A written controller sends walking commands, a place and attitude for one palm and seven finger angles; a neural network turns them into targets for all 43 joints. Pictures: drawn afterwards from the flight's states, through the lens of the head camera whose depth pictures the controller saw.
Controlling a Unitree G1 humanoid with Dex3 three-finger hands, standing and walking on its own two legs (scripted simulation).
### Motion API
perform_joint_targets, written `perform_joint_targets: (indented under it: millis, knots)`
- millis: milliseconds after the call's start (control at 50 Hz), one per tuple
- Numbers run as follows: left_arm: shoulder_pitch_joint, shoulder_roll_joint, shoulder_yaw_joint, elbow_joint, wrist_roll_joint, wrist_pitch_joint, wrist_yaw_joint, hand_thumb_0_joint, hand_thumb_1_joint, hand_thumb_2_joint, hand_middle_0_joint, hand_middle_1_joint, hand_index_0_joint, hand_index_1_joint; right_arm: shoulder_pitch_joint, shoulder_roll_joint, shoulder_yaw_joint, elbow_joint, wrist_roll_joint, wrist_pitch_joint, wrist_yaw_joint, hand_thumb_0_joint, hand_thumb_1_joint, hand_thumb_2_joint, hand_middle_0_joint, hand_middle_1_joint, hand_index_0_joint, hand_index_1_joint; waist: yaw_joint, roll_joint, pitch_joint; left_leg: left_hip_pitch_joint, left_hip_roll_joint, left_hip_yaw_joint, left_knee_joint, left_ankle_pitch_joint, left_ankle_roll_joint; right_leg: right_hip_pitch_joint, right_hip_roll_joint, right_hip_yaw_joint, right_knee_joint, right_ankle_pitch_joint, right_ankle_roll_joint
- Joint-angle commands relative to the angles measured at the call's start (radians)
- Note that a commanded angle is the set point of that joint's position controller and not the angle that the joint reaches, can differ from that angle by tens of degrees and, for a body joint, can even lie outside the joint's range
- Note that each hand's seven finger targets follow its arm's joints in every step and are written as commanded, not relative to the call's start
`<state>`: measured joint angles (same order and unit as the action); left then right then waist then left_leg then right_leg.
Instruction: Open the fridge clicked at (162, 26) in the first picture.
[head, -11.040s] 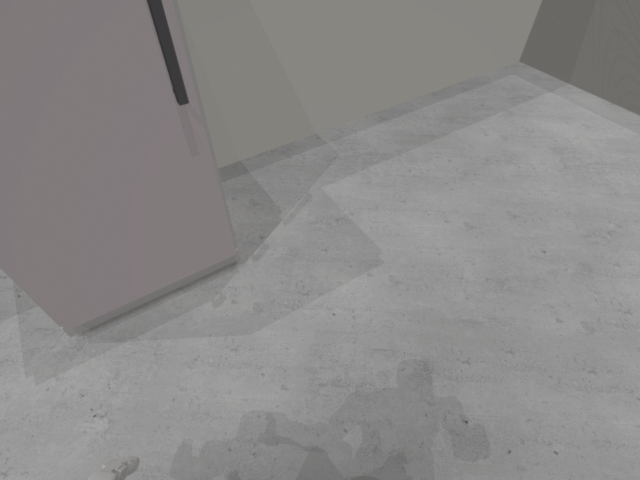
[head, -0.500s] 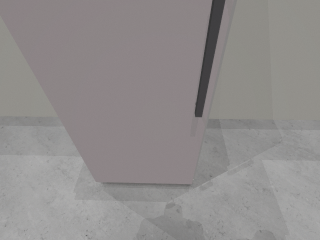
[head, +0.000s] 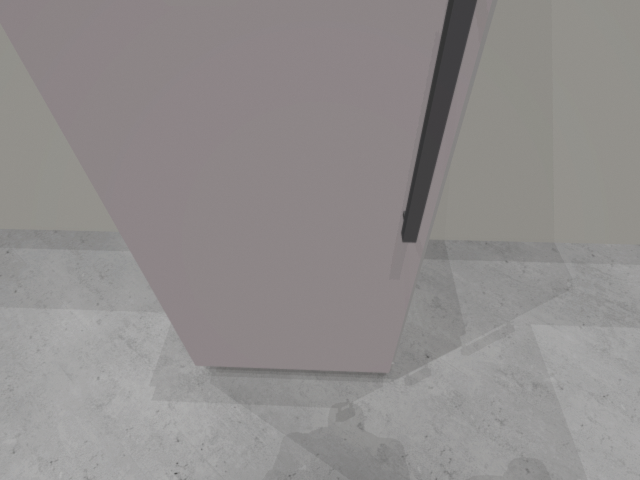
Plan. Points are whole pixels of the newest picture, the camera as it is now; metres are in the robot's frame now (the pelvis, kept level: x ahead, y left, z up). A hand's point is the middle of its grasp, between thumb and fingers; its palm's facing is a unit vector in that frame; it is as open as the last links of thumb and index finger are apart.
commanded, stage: look again from close up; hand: right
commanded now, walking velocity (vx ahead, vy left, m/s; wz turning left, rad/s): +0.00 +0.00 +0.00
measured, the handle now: (431, 115) +0.53 -0.12 +0.21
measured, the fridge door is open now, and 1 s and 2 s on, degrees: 0 0 0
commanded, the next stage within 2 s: none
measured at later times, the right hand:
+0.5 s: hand out of the picture +0.01 -0.17 -0.18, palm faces +0.00 +0.98 -0.19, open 7.4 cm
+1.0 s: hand out of the picture +0.01 -0.17 -0.18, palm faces +0.00 +0.98 -0.18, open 7.4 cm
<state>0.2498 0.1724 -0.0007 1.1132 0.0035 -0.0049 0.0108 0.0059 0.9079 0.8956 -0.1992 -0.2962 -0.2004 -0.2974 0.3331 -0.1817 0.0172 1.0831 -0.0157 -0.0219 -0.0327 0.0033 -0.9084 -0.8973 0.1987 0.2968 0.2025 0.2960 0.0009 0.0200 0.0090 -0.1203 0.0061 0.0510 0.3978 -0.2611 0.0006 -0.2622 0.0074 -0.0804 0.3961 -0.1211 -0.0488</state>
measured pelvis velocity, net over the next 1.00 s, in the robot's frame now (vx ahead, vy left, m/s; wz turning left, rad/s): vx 0.02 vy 0.00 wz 0.01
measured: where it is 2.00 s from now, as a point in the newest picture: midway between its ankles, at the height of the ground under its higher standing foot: outside the picture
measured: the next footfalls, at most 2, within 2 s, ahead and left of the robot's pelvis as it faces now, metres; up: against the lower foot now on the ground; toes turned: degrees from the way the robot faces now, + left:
none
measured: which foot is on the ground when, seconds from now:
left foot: down 0.00-1.00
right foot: down 0.00-1.00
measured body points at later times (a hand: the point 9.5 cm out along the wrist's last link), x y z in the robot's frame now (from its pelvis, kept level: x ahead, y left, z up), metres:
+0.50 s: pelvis +0.02 +0.00 +0.00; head +0.02 -0.01 +0.45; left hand +0.03 +0.24 -0.15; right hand +0.01 -0.23 -0.16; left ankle -0.03 +0.12 -0.74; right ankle +0.06 -0.09 -0.74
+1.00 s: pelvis +0.02 +0.00 +0.00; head +0.03 -0.01 +0.45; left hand +0.04 +0.24 -0.15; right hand +0.01 -0.22 -0.16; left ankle -0.03 +0.12 -0.74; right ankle +0.06 -0.09 -0.74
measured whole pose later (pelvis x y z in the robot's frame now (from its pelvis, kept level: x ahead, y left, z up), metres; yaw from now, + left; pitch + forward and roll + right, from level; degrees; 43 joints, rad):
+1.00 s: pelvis +0.02 +0.00 +0.00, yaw +1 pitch -1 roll +0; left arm 0.24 0.17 -0.01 1.13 0.00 -0.01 0.02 0.01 0.91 0.90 -0.20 -0.30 -0.20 -0.30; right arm 0.32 -0.17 0.02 1.10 -0.01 -0.02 -0.03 0.00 -0.91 -0.90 0.20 0.30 0.20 0.30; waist 0.00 0.02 0.02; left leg -0.07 0.01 0.04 0.37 -0.28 0.00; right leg -0.22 0.01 -0.09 0.39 -0.16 -0.04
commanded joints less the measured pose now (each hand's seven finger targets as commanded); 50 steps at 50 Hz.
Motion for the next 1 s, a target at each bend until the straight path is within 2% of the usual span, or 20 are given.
perform_joint_targets:
  millis: [0, 60, 120, 160, 220, 260, 340, 420, 520, 580, 620, 660, 720, 860, 920, 980]
  knots:
    - [0.026, 0.132, 0.018, -0.031, 0.004, -0.021, 0.007, 0.0, 0.9, 0.9, -0.2, -0.3, -0.2, -0.3, 0.07, -0.108, -0.023, -0.026, -0.002, -0.008, -0.005, 0.0, -0.9, -0.9, 0.2, 0.3, 0.2, 0.3, -0.004, -0.021, 0.048, -0.097, 0.11, -0.098, -0.1, 0.036, 0.036, 0.06, -0.125, 0.15, -0.09, -0.056, 0.015]
    - [0.024, 0.13, 0.017, -0.032, 0.004, -0.022, 0.008, 0.0, 0.9, 0.9, -0.2, -0.3, -0.2, -0.3, 0.065, -0.108, -0.023, -0.026, -0.002, -0.009, -0.006, 0.0, -0.9, -0.9, 0.2, 0.3, 0.2, 0.3, -0.004, -0.013, 0.046, -0.086, 0.11, -0.101, -0.1, 0.062, 0.035, 0.066, -0.125, 0.145, -0.079, -0.015, 0.014]
    - [0.024, 0.132, 0.016, -0.029, 0.005, -0.02, 0.009, 0.0, 0.9, 0.9, -0.2, -0.3, -0.2, -0.3, 0.058, -0.107, -0.023, -0.026, -0.001, -0.006, -0.005, 0.0, -0.9, -0.9, 0.2, 0.3, 0.2, 0.3, -0.003, -0.024, 0.056, -0.095, 0.107, -0.099, -0.101, 0.033, 0.034, 0.065, -0.126, 0.148, -0.093, -0.058, 0.017]
    - [0.021, 0.13, 0.016, -0.03, 0.004, -0.022, 0.009, 0.0, 0.9, 0.9, -0.2, -0.3, -0.2, -0.3, 0.056, -0.108, -0.022, -0.025, -0.002, -0.007, -0.006, 0.0, -0.9, -0.9, 0.2, 0.3, 0.2, 0.3, -0.005, -0.013, 0.054, -0.084, 0.109, -0.098, -0.101, 0.061, 0.033, 0.067, -0.127, 0.146, -0.084, -0.017, 0.015]
    - [0.022, 0.131, 0.016, -0.027, 0.005, -0.022, 0.01, 0.0, 0.9, 0.9, -0.2, -0.3, -0.2, -0.3, 0.054, -0.106, -0.024, -0.023, -0.001, -0.006, -0.005, 0.0, -0.9, -0.9, 0.2, 0.3, 0.2, 0.3, -0.005, -0.027, 0.046, -0.081, 0.108, -0.095, -0.099, 0.053, 0.032, 0.077, -0.128, 0.147, -0.091, -0.031, 0.016]
    - [0.022, 0.131, 0.016, -0.029, 0.004, -0.024, 0.011, 0.0, 0.9, 0.9, -0.2, -0.3, -0.2, -0.3, 0.058, -0.107, -0.024, -0.022, -0.001, -0.007, -0.005, 0.0, -0.9, -0.9, 0.2, 0.3, 0.2, 0.3, -0.006, -0.012, 0.028, -0.07, 0.111, -0.096, -0.1, 0.079, 0.03, 0.09, -0.129, 0.141, -0.078, 0.013, 0.013]
    - [0.023, 0.127, 0.015, -0.026, 0.004, -0.024, 0.011, 0.0, 0.9, 0.9, -0.2, -0.3, -0.2, -0.3, 0.055, -0.106, -0.024, -0.023, -0.002, -0.007, -0.005, 0.0, -0.9, -0.9, 0.2, 0.3, 0.2, 0.3, -0.008, 0.0, 0.049, -0.074, 0.109, -0.097, -0.106, 0.083, 0.03, 0.087, -0.131, 0.138, -0.076, 0.021, 0.013]
    - [0.025, 0.132, 0.014, -0.021, 0.005, -0.023, 0.012, 0.0, 0.9, 0.9, -0.2, -0.3, -0.2, -0.3, 0.052, -0.103, -0.024, -0.017, -0.001, -0.004, -0.004, 0.0, -0.9, -0.9, 0.2, 0.3, 0.2, 0.3, -0.005, -0.021, 0.056, -0.082, 0.107, -0.097, -0.103, 0.053, 0.03, 0.086, -0.13, 0.142, -0.097, -0.026, 0.016]
    - [0.028, 0.129, 0.013, -0.02, 0.004, -0.027, 0.013, 0.0, 0.9, 0.9, -0.2, -0.3, -0.2, -0.3, 0.058, -0.105, -0.025, -0.015, 0.0, -0.007, -0.005, 0.0, -0.9, -0.9, 0.2, 0.3, 0.2, 0.3, -0.006, -0.005, 0.023, -0.059, 0.111, -0.097, -0.103, 0.093, 0.027, 0.111, -0.131, 0.134, -0.078, 0.042, 0.013]
    - [0.023, 0.129, 0.013, -0.02, 0.005, -0.028, 0.014, 0.0, 0.9, 0.9, -0.2, -0.3, -0.2, -0.3, 0.059, -0.106, -0.025, -0.013, 0.0, -0.008, -0.006, 0.0, -0.9, -0.9, 0.2, 0.3, 0.2, 0.3, -0.007, -0.004, 0.027, -0.058, 0.113, -0.098, -0.105, 0.114, 0.028, 0.116, -0.131, 0.129, -0.068, 0.078, 0.012]
    - [0.024, 0.128, 0.013, -0.017, 0.004, -0.026, 0.014, 0.0, 0.9, 0.9, -0.2, -0.3, -0.2, -0.3, 0.062, -0.102, -0.022, -0.012, 0.001, -0.007, -0.006, 0.0, -0.9, -0.9, 0.2, 0.3, 0.2, 0.3, -0.006, -0.017, 0.043, -0.07, 0.113, -0.099, -0.109, 0.093, 0.027, 0.112, -0.13, 0.128, -0.075, 0.048, 0.014]
    - [0.025, 0.126, 0.011, -0.016, 0.003, -0.026, 0.015, 0.0, 0.9, 0.9, -0.2, -0.3, -0.2, -0.3, 0.063, -0.103, -0.023, -0.011, -0.001, -0.008, -0.007, 0.0, -0.9, -0.9, 0.2, 0.3, 0.2, 0.3, -0.006, -0.006, 0.041, -0.061, 0.112, -0.101, -0.109, 0.112, 0.027, 0.113, -0.131, 0.128, -0.07, 0.072, 0.013]
    - [0.024, 0.125, 0.011, -0.014, 0.004, -0.025, 0.015, 0.0, 0.9, 0.9, -0.2, -0.3, -0.2, -0.3, 0.064, -0.1, -0.022, -0.007, 0.001, -0.007, -0.006, 0.0, -0.9, -0.9, 0.2, 0.3, 0.2, 0.3, -0.006, -0.008, 0.053, -0.07, 0.111, -0.1, -0.112, 0.087, 0.027, 0.109, -0.129, 0.13, -0.078, 0.039, 0.015]
    - [0.024, 0.124, 0.011, -0.012, 0.005, -0.025, 0.016, 0.0, 0.9, 0.9, -0.2, -0.3, -0.2, -0.3, 0.065, -0.101, -0.022, -0.007, -0.001, -0.006, -0.006, 0.0, -0.9, -0.9, 0.2, 0.3, 0.2, 0.3, -0.007, -0.024, 0.051, -0.066, 0.111, -0.101, -0.113, 0.096, 0.025, 0.111, -0.13, 0.126, -0.075, 0.053, 0.016]
    - [0.024, 0.123, 0.012, -0.012, 0.005, -0.025, 0.016, 0.0, 0.9, 0.9, -0.2, -0.3, -0.2, -0.3, 0.067, -0.096, -0.022, -0.005, 0.001, -0.005, -0.005, 0.0, -0.9, -0.9, 0.2, 0.3, 0.2, 0.3, -0.007, -0.014, 0.055, -0.073, 0.11, -0.101, -0.113, 0.081, 0.026, 0.114, -0.13, 0.13, -0.082, 0.03, 0.015]
    - [0.028, 0.123, 0.011, -0.011, 0.005, -0.027, 0.017, 0.0, 0.9, 0.9, -0.2, -0.3, -0.2, -0.3, 0.065, -0.096, -0.023, -0.003, 0.0, -0.006, -0.006, 0.0, -0.9, -0.9, 0.2, 0.3, 0.2, 0.3, -0.007, -0.011, 0.04, -0.063, 0.111, -0.101, -0.11, 0.099, 0.025, 0.12, -0.131, 0.129, -0.076, 0.06, 0.014]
